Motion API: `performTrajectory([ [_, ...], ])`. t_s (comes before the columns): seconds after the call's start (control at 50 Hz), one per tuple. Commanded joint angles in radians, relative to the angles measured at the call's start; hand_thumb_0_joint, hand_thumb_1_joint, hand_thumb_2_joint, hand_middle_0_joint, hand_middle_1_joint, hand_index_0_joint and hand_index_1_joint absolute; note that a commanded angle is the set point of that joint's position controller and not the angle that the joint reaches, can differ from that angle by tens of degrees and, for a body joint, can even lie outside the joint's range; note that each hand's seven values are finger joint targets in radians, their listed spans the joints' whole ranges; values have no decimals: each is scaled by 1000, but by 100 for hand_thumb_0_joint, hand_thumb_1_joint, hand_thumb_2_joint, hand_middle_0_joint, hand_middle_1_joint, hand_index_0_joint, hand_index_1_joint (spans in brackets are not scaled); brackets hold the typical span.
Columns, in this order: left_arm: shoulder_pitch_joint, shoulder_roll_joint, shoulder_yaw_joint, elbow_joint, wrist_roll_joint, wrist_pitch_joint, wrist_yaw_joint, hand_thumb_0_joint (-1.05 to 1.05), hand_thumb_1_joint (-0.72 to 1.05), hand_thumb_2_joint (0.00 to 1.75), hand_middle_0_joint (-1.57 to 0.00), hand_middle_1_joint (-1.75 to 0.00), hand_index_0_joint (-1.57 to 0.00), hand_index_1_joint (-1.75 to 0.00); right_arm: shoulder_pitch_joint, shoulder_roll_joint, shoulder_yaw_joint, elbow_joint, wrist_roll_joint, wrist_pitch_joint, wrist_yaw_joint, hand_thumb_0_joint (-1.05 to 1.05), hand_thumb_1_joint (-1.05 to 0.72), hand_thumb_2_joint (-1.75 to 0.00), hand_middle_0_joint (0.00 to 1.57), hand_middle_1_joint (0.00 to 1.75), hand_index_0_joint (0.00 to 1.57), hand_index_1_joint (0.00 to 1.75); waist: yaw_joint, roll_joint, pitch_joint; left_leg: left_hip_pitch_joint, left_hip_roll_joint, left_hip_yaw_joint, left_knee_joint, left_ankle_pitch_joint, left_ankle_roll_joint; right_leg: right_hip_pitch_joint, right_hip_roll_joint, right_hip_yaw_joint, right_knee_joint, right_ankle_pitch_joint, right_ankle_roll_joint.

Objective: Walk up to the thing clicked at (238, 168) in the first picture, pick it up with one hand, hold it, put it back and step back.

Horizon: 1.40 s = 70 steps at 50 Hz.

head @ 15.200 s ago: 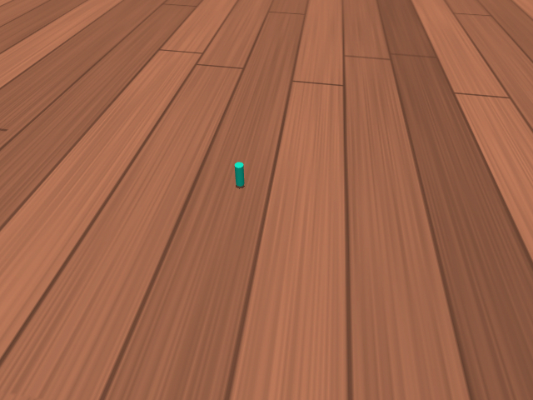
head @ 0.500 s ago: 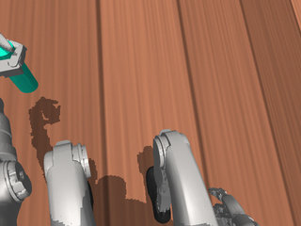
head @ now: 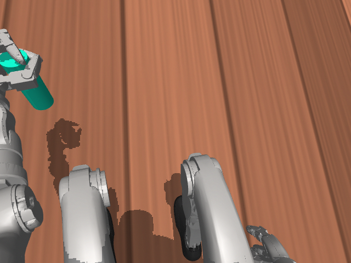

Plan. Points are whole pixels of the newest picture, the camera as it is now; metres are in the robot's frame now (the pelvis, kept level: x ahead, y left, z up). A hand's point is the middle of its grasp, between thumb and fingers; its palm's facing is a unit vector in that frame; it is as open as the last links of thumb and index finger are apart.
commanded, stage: settle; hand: left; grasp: from the side
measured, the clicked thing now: (30, 82) +0.50 +0.27 -0.07
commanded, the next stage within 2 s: lift in 0.02 s
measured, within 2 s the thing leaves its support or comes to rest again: neither
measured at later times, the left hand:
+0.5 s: hand (12, 57) +0.49 +0.26 +0.04, palm faces +0.14 -0.99 -0.06, open 4.0 cm
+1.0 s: hand out of the picture +0.42 +0.25 +0.18, palm faces +0.16 -0.99 -0.05, open 4.0 cm
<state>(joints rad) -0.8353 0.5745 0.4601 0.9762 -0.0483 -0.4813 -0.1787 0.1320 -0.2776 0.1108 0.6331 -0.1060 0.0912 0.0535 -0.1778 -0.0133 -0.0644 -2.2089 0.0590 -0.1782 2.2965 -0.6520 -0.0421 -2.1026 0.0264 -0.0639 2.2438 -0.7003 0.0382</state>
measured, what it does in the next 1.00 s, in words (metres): rises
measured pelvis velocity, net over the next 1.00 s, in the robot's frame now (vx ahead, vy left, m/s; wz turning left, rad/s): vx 0.02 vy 0.00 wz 0.08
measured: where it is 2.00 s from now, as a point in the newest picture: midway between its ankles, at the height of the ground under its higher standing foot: (148, 245)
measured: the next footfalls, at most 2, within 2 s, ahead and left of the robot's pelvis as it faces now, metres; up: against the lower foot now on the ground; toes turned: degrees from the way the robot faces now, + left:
none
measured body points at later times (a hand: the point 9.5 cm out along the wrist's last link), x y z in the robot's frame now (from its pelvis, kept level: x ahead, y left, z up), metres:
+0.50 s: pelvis +0.01 +0.00 +0.03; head +0.21 +0.05 +0.43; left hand +0.48 +0.31 +0.04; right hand +0.10 -0.27 -0.09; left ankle +0.09 +0.14 -0.33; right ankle +0.10 -0.13 -0.33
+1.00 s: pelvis +0.02 +0.00 +0.16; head +0.18 +0.05 +0.57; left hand +0.41 +0.31 +0.19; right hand +0.19 -0.24 +0.04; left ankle +0.09 +0.14 -0.33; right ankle +0.10 -0.13 -0.33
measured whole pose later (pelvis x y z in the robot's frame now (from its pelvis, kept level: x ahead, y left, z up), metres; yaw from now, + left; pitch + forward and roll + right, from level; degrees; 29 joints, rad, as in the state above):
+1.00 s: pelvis +0.02 +0.00 +0.16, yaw +4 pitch +30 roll -5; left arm -0.43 0.35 0.32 0.48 -0.16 -0.30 -0.18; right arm 0.14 -0.23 0.00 0.60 0.01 0.02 -0.03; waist -0.07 0.02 -0.19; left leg -1.71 0.07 -0.09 1.80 -0.63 -0.03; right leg -1.63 0.00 -0.04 1.77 -0.67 0.03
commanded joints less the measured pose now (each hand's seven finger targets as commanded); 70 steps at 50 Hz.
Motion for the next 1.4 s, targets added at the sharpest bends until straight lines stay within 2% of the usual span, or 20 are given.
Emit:
performTrajectory([
  [0.0, -395, 238, 5, -224, -11, -79, 7, 0, 59, 134, -136, -142, -136, -143, 153, -226, -82, -34, 0, -14, -14, 0, -87, -89, 20, 30, 20, 30, -10, 260, -663, 495, -7, 95, -257, 80, 60, 293, 25, -78, -250, 162, -70],
  [0.18, -334, 251, 39, -157, -16, -69, 4, 0, 55, 125, -136, -145, -139, -143, 173, -225, -88, -22, 3, -18, -14, 0, -91, -90, 20, 30, 20, 30, 7, 216, -689, 492, -11, 108, -258, 112, 64, 353, 24, -66, -269, 189, -64],
  [0.3, -351, 257, 30, -266, -36, -63, -32, 0, 57, 123, -134, -142, -137, -139, 175, -219, -105, -33, 20, -21, -22, 0, -91, -90, 20, 30, 20, 30, 28, 247, -754, 548, -14, 117, -295, 114, 65, 381, 23, -52, -298, 187, -69],
  [0.36, -276, 221, 20, -230, -46, -40, -50, 0, 57, 123, -135, -142, -138, -140, 175, -216, -117, -37, 30, -23, -26, 0, -91, -90, 20, 30, 20, 30, 31, 234, -743, 571, -12, 115, -325, 106, 65, 385, 21, -49, -324, 176, -71],
  [0.4, -335, 231, 31, -343, -61, -42, -51, 0, 58, 123, -134, -142, -137, -139, 188, -211, -124, -29, 38, -26, -31, 0, -91, -90, 20, 30, 20, 30, 46, 261, -782, 611, -15, 117, -342, 133, 62, 399, 16, -43, -330, 201, -75],
  [0.48, -227, 142, 0, -287, -75, -6, -48, 0, 58, 123, -132, -141, -135, -138, 179, -196, -142, -44, 54, -35, -38, 0, -90, -90, 20, 30, 20, 30, 40, 198, -730, 605, -13, 123, -381, 105, 67, 419, 14, -29, -396, 177, -68],
  [0.54, -247, 170, 4, -367, -71, -2, -45, 0, 54, 122, -133, -142, -137, -138, 174, -189, -150, -40, 59, -40, -45, 0, -90, -90, 20, 30, 20, 30, 53, 200, -733, 632, -11, 126, -404, 119, 70, 447, 10, -15, -426, 188, -69],
  [0.58, -234, 130, -26, -413, -77, 3, -52, 0, 54, 120, -132, -140, -136, -137, 180, -182, -156, -46, 65, -45, -46, 0, -90, -90, 20, 30, 20, 30, 52, 213, -764, 679, -12, 119, -432, 142, 67, 467, 8, -16, -439, 206, -73],
  [0.6, -146, 80, -38, -363, -81, 16, -54, 0, 53, 120, -132, -140, -136, -137, 172, -179, -161, -55, 69, -49, -48, 0, -90, -89, 20, 30, 20, 30, 52, 173, -735, 681, -11, 116, -450, 131, 70, 472, 8, -20, -461, 193, -70],
  [0.7, -109, 97, -20, -538, -101, 40, -39, 0, 56, 122, -134, -142, -138, -138, 150, -171, -171, -88, 92, -56, -61, 0, -90, -89, 20, 30, 20, 30, 93, 176, -759, 773, -9, 107, -546, 102, 65, 532, 3, -11, -535, 164, -74],
  [0.72, -52, 52, -46, -526, -109, 52, -40, 0, 56, 122, -134, -142, -138, -139, 145, -163, -170, -98, 98, -59, -64, 0, -90, -89, 20, 30, 20, 30, 90, 168, -734, 779, -10, 108, -566, 100, 65, 549, 2, -10, -558, 161, -72],
  [0.82, 45, 9, -67, -617, -126, 87, -19, 0, 60, 121, -132, -140, -136, -137, 110, -153, -172, -121, 117, -80, -83, 0, -90, -89, 20, 30, 20, 30, 103, 167, -708, 870, -8, 100, -650, 113, 62, 620, -5, 2, -637, 182, -68],
  [0.84, 19, 38, -49, -681, -126, 87, -9, 0, 59, 121, -132, -140, -136, -137, 114, -149, -173, -121, 118, -83, -87, 0, -90, -89, 20, 30, 20, 30, 103, 162, -720, 885, -7, 104, -659, 116, 63, 646, -4, 8, -658, 185, -66],
  [0.94, 86, -14, -108, -801, -138, 113, 8, 0, 56, 119, -130, -138, -133, -135, 105, -131, -174, -112, 125, -102, -102, 0, -90, -89, 20, 30, 20, 30, 104, 169, -684, 1014, -9, 99, -766, 115, 58, 740, -10, 25, -765, 185, -64],
  [0.98, 176, -65, -141, -706, -131, 141, 11, 0, 55, 120, -131, -139, -134, -136, 96, -130, -174, -100, 127, -110, -105, 0, -90, -89, 20, 30, 20, 30, 92, 136, -611, 1024, -9, 97, -796, 135, 61, 768, -12, 24, -801, 210, -60],
  [1.04, 185, -32, -123, -834, -138, 146, 18, 0, 51, 119, -131, -139, -134, -136, 93, -128, -176, -104, 132, -114, -106, 0, -91, -89, 20, 30, 20, 30, 132, 175, -671, 1150, -10, 97, -851, 217, 58, 839, -13, 20, -840, 270, -64],
  [1.1, 300, -115, -192, -803, -137, 177, 24, 0, 54, 123, -134, -143, -137, -140, 99, -119, -174, -86, 135, -119, -107, 0, -90, -89, 20, 30, 20, 30, 111, 135, -587, 1214, -8, 87, -924, 240, 54, 887, -12, 6, -907, 291, -59],
  [1.2, 285, -82, -146, -849, -145, 179, 55, 0, 50, 123, -136, -144, -139, -141, 93, -108, -170, -101, 143, -134, -112, 0, -90, -89, 20, 30, 20, 30, 125, 100, -538, 1276, -15, 96, -1022, 248, 53, 1022, -14, 14, -1007, 314, -56],
  [1.26, 300, -145, -207, -818, -144, 172, 53, 0, 54, 123, -133, -142, -137, -139, 99, -103, -165, -89, 138, -148, -110, 0, -89, -89, 20, 30, 20, 30, 108, 95, -486, 1319, -13, 95, -1066, 272, 51, 1057, -14, 13, -1041, 343, -56],
  [1.38, 349, -149, -208, -784, -144, 154, 41, 0, 52, 123, -136, -143, -139, -140, 114, -103, -168, -94, 134, -159, -104, 0, -90, -89, 20, 30, 20, 30, 134, 115, -467, 1446, -14, 108, -1155, 358, 43, 1157, -16, 10, -1122, 401, -59],
])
